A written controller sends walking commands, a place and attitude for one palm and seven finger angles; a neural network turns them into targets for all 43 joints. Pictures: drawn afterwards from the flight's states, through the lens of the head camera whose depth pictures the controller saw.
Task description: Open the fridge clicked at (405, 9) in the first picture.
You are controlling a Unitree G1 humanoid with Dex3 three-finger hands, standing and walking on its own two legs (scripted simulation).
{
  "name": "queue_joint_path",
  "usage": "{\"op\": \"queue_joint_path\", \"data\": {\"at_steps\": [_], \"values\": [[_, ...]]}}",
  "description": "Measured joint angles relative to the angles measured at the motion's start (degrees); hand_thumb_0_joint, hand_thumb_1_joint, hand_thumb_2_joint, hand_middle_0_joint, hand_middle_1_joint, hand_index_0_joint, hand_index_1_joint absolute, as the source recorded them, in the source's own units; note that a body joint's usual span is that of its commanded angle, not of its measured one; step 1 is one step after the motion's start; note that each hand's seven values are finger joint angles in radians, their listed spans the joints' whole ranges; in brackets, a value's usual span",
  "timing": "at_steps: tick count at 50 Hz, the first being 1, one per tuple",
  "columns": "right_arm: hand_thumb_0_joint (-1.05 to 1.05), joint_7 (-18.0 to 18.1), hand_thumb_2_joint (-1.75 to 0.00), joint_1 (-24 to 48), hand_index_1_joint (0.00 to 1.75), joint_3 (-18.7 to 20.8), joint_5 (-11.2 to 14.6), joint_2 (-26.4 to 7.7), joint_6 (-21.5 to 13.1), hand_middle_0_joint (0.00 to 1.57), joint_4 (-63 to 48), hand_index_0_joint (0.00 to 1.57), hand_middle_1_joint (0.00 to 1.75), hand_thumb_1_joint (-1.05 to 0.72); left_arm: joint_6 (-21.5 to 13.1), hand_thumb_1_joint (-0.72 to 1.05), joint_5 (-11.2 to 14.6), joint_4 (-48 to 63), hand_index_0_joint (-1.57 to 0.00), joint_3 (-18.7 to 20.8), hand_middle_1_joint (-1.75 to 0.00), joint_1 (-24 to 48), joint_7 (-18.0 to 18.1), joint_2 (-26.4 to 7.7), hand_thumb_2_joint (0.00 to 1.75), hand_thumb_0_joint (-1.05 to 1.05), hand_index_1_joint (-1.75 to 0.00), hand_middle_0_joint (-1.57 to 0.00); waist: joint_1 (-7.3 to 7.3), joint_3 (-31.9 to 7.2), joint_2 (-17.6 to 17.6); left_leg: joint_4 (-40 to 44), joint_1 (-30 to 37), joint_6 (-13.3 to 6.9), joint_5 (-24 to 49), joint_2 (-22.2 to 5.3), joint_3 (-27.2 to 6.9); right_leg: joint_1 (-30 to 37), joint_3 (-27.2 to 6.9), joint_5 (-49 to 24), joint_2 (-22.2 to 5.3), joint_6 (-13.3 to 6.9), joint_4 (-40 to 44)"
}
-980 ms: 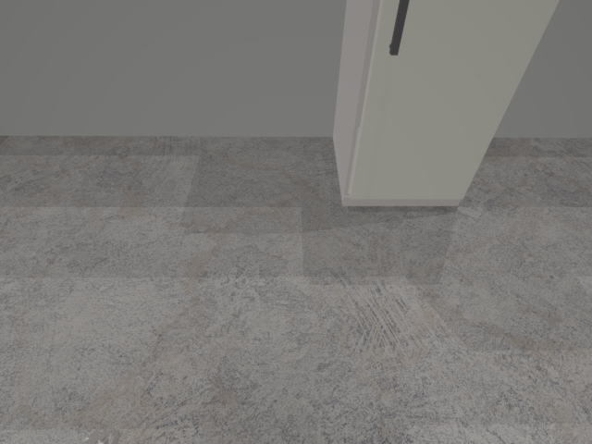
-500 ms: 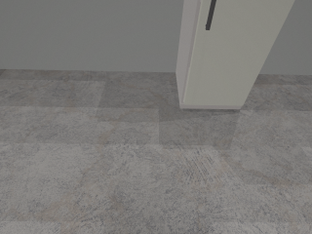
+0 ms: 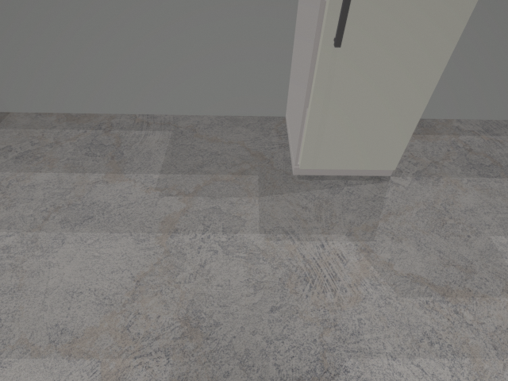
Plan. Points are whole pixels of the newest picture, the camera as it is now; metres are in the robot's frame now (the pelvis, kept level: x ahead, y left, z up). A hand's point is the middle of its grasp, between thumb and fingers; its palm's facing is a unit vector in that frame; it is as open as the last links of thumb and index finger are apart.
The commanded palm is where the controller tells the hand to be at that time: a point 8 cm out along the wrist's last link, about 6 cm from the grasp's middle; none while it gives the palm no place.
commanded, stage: look at it before walking up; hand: left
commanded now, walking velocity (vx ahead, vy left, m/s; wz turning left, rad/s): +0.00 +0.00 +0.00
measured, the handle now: out of the picture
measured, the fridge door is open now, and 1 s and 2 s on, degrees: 0 0 0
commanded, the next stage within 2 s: walk to a spot facing it in 0.46 s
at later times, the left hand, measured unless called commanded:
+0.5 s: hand out of the picture +0.08 +0.25 -0.15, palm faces -0.03 -0.94 -0.33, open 7.4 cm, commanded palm none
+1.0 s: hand out of the picture +0.08 +0.17 -0.18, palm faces -0.13 -0.96 -0.26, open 7.4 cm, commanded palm none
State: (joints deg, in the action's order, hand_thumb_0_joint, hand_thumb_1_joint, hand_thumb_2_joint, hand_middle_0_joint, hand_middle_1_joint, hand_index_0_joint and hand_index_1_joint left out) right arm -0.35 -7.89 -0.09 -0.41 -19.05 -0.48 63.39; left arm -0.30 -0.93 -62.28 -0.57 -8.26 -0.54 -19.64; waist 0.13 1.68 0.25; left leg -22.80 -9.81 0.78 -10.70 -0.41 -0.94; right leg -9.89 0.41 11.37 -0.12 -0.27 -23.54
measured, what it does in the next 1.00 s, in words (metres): stands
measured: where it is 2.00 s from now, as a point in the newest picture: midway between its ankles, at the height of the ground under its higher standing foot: outside the picture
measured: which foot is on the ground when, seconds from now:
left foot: down 0.00-0.96, up 0.98-1.00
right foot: down 0.00-1.00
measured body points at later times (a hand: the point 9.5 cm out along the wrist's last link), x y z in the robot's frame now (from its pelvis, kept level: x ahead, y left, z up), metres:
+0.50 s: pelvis +0.01 +0.00 +0.00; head +0.02 +0.00 +0.45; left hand +0.09 +0.29 -0.13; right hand +0.10 -0.30 -0.13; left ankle +0.02 +0.13 -0.74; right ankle +0.02 -0.12 -0.74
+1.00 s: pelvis -0.01 -0.02 -0.03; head +0.02 -0.04 +0.42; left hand +0.08 +0.22 -0.16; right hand +0.03 -0.28 -0.18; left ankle +0.01 +0.13 -0.73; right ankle +0.02 -0.11 -0.74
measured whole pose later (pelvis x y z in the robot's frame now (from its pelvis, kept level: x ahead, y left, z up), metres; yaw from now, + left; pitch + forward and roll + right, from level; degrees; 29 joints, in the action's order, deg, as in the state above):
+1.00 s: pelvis -0.01 -0.02 -0.03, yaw -8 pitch -1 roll +1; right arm 0.8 -9.7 2.7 -0.6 -13.4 3.2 55.5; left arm 2.3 -1.6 -52.9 1.7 -12.9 -1.3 -12.6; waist -0.8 5.1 -1.0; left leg -46.4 -20.3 2.6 -25.1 -4.4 3.8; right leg -22.1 -4.4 18.6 4.6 -2.9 -42.3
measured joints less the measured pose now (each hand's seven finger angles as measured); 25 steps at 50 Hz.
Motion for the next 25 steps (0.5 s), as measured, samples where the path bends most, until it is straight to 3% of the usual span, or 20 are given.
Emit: {"op": "queue_joint_path", "data": {"at_steps": [25], "values": [[0.0,0.18,-0.9,1.47,0.3,-0.2,0.15,-0.4,-0.08,0.2,0.02,0.2,0.3,-0.91,-0.21,0.9,0.02,-0.3,-0.2,-0.02,-0.3,0.34,0.06,-0.04,0.9,0.01,-0.3,-0.2,-0.23,0.44,-0.15,1.37,1.4,0.24,-0.34,-0.18,-0.14,1.33,0.14,0.47,0.16,-0.2,1.16]]}}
